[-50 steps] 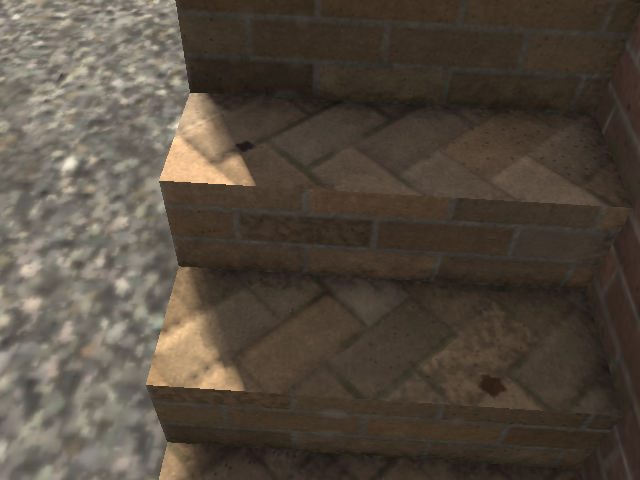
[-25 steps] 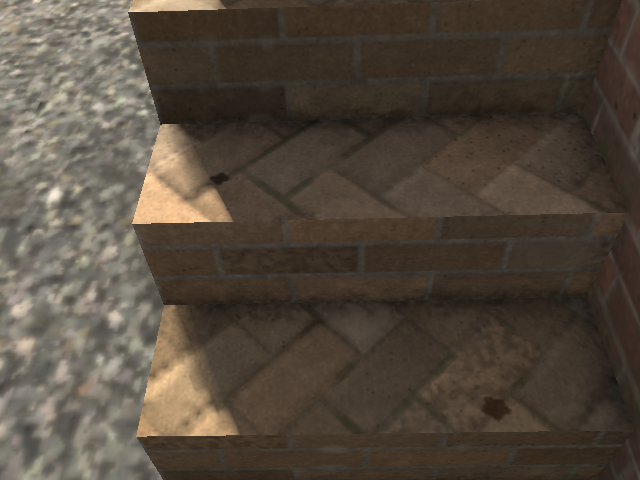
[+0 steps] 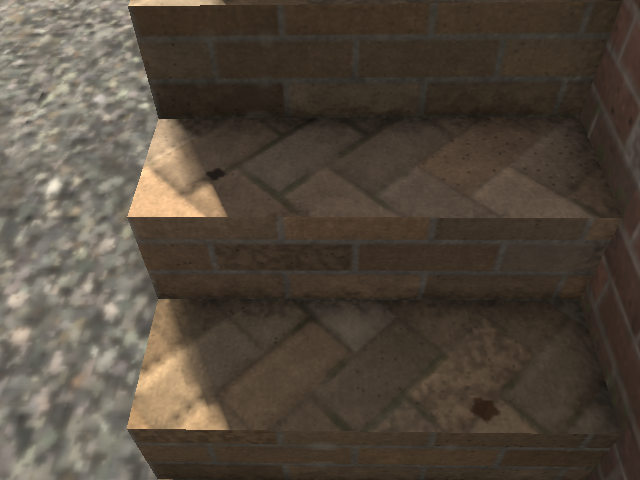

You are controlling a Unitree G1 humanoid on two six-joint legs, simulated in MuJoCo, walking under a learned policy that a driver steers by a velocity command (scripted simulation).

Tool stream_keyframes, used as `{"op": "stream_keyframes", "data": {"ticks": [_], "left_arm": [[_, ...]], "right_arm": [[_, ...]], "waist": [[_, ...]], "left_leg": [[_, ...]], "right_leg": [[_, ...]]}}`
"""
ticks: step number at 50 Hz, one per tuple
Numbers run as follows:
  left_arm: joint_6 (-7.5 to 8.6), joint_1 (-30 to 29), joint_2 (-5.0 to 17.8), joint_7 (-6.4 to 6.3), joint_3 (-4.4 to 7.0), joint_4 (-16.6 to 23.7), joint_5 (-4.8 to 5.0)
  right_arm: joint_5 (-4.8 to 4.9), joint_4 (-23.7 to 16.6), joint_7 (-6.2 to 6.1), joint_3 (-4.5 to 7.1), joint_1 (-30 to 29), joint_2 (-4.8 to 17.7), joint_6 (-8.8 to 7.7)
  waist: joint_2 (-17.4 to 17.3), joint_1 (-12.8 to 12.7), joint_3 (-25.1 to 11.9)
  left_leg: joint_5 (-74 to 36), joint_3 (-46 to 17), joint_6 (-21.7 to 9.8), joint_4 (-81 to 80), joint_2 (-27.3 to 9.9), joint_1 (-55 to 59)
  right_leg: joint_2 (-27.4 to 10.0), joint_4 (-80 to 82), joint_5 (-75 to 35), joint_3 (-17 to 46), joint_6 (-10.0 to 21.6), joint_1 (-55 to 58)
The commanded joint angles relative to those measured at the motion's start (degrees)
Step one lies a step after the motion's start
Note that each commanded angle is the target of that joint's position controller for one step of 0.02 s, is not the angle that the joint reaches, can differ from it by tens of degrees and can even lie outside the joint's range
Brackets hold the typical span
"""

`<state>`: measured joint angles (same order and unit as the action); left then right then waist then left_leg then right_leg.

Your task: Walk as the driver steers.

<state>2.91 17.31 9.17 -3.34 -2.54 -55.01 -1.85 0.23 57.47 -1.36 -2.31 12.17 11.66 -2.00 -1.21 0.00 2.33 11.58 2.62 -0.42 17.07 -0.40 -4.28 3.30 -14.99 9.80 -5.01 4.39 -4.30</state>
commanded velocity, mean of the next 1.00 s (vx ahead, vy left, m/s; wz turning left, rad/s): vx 0.48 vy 0.00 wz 0.00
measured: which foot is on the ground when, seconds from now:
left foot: down 0.00-1.00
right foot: down 0.00-1.00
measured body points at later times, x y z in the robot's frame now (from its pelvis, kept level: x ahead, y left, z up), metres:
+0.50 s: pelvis +0.00 +0.01 +0.00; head +0.02 +0.01 +0.45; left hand +0.11 +0.23 -0.13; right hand +0.12 -0.21 -0.13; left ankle -0.03 +0.11 -0.75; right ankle -0.01 -0.07 -0.75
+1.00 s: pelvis +0.00 +0.02 +0.00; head +0.01 +0.02 +0.45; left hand +0.10 +0.25 -0.13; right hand +0.11 -0.21 -0.14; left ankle -0.03 +0.12 -0.75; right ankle -0.01 -0.07 -0.75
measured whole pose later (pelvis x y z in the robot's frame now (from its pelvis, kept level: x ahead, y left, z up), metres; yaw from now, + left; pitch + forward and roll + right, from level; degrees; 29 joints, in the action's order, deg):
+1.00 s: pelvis +0.00 +0.02 +0.00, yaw +0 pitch -1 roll +0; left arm 3.7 9.1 11.3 -1.1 -3.6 -55.1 -1.3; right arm -1.0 55.9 -0.7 -3.2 7.7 12.2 -3.7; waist -0.6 0.4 1.9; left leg 9.0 2.4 -2.0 12.3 1.5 -2.4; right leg 1.7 -12.6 8.3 -3.7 2.5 -3.5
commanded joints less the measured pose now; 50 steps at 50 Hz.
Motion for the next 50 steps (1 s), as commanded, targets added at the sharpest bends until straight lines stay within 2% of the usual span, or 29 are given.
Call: {"op": "stream_keyframes", "data": {"ticks": [1,3,6,7,12,13,16,17,24,25,28,29,32,36,40,41,50], "left_arm": [[0.76,0.83,5.05,-0.16,0.87,2.95,0.07],[0.65,0.05,5.46,-0.29,0.82,3.54,-0.10],[0.79,-0.89,5.60,-0.24,0.85,4.09,-0.02],[0.85,-1.34,5.24,-0.04,0.49,4.37,-0.24],[1.11,-2.65,5.41,0.09,0.27,4.92,-0.20],[1.22,-2.96,5.89,0.17,0.36,5.04,-0.07],[1.29,-4.17,5.72,0.30,0.17,5.41,-0.15],[1.22,-4.82,5.42,0.32,0.05,5.47,0.09],[1.18,-6.62,6.23,0.72,-0.02,5.57,-0.08],[1.26,-7.04,6.71,1.20,0.12,5.73,0.04],[1.31,-7.68,6.65,1.50,0.06,5.70,0.05],[1.45,-7.10,6.22,1.49,-0.17,4.88,0.28],[1.41,-8.46,6.86,1.79,-0.13,4.55,0.57],[1.36,-8.86,7.01,1.90,-0.22,4.03,0.48],[1.33,-9.02,7.20,1.88,-0.30,3.53,0.47],[1.39,-8.25,7.05,2.00,-0.19,3.07,0.77],[1.48,-9.00,7.47,2.10,0.00,2.38,0.61]], "right_arm": [[0.02,-3.27,-0.13,0.71,-0.28,4.59,-0.63],[0.24,-3.44,-0.26,0.70,0.09,4.85,-0.57],[-0.07,-4.36,-0.36,0.52,-1.13,4.90,-0.68],[0.10,-4.66,0.00,0.37,-1.40,4.36,-0.75],[0.08,-5.81,-0.05,0.27,-2.86,4.70,-1.05],[0.09,-6.03,-0.11,0.28,-3.13,4.74,-1.10],[-0.08,-6.50,-0.11,0.23,-3.73,4.88,-1.18],[-0.15,-6.65,-0.01,0.12,-3.68,4.48,-1.31],[-0.64,-7.24,0.46,0.06,-4.65,4.60,-1.74],[-0.67,-7.02,0.40,-0.12,-4.30,4.64,-1.95],[-0.75,-7.10,0.48,-0.21,-4.84,4.73,-2.23],[-1.33,-6.46,0.33,-0.08,-3.90,4.87,-2.15],[-1.26,-6.34,0.15,0.08,-5.28,5.24,-2.19],[-1.17,-5.44,0.17,0.09,-4.95,5.29,-2.27],[-1.11,-4.79,0.23,0.06,-5.09,5.32,-2.32],[-1.38,-4.99,0.38,0.06,-5.66,5.29,-2.42],[-1.26,-4.31,0.53,0.03,-5.97,5.73,-2.35]], "waist": [[2.12,0.04,-0.21],[2.77,0.20,-0.61],[1.98,-0.08,-1.33],[3.05,0.05,-0.91],[1.53,-0.17,-3.33],[1.67,-0.17,-3.43],[1.13,-0.13,-3.79],[1.02,0.11,-3.63],[1.02,-0.10,-3.90],[0.58,0.04,-3.73],[1.15,-0.17,-3.72],[0.79,0.03,-5.14],[0.94,0.30,-3.75],[1.43,0.35,-3.03],[1.28,0.34,-2.99],[0.45,-0.03,-3.30],[1.12,0.33,-3.30]], "left_leg": [[-3.93,-5.58,-2.48,-1.58,-5.77,-3.40],[-3.91,-5.46,-2.75,-0.52,-5.50,-3.57],[-4.24,-5.60,-2.88,0.35,-5.33,-3.72],[-6.16,-5.75,-2.76,-0.27,-5.71,-3.54],[-11.92,-6.24,-2.34,-0.63,-6.33,-2.28],[-12.26,-6.33,-2.36,-0.73,-6.44,-2.02],[-13.08,-6.59,-2.34,-1.38,-6.74,-1.54],[-12.64,-6.84,-2.73,-2.36,-7.09,-1.31],[-13.99,-7.04,-2.73,-3.43,-7.54,-0.75],[-13.65,-7.10,-3.03,-3.81,-7.30,-0.66],[-13.98,-7.21,-3.23,-3.97,-7.45,-0.63],[-13.03,-7.31,-3.14,-3.85,-7.42,-0.20],[-11.62,-7.18,-3.21,-4.65,-7.40,-0.34],[-12.33,-7.34,-3.30,-5.15,-7.45,-0.40],[-12.69,-7.39,-3.34,-5.49,-7.47,-0.16],[-12.43,-7.51,-3.05,-5.88,-7.51,-0.24],[-13.02,-7.58,-2.98,-6.22,-7.55,0.46]], "right_leg": [[-10.38,2.63,-9.42,9.95,-0.58,1.04],[-10.80,1.83,-13.16,10.46,-0.57,1.41],[-10.90,1.05,-14.55,10.22,-0.45,1.77],[-10.68,1.05,-16.33,9.93,-0.63,1.31],[-10.77,0.28,-22.23,9.14,-1.06,3.42],[-10.74,0.26,-22.02,9.09,-0.97,3.38],[-10.76,0.61,-19.90,8.98,-0.84,3.20],[-10.92,1.01,-18.75,9.25,-0.72,3.01],[-10.97,1.54,-14.49,9.32,-0.59,2.80],[-10.90,1.50,-13.74,9.36,-0.84,2.25],[-10.89,1.72,-13.02,9.38,-1.08,1.88],[-11.13,2.09,-12.74,9.36,-0.69,3.15],[-11.02,2.33,-11.85,9.70,-0.53,2.40],[-11.08,2.60,-11.43,9.55,-0.64,2.47],[-11.15,2.76,-11.11,9.57,-0.72,2.57],[-11.14,3.23,-9.87,9.40,-0.85,2.98],[-11.27,3.45,-11.28,9.56,-1.16,2.92]]}}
